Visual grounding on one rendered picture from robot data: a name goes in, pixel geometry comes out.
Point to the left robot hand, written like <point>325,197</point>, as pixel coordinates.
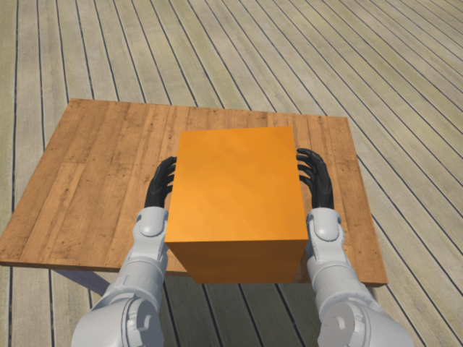
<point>158,189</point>

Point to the robot left upper arm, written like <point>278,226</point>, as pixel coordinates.
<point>133,322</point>

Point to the robot right forearm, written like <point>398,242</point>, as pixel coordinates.
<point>332,276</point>

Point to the carton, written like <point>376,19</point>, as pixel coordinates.
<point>236,213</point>

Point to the robot right upper arm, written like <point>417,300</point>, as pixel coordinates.
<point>352,324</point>

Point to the robot left forearm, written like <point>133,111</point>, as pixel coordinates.
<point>144,267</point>

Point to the table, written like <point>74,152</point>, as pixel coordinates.
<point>80,206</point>

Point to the right robot hand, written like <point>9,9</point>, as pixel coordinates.
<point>319,182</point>

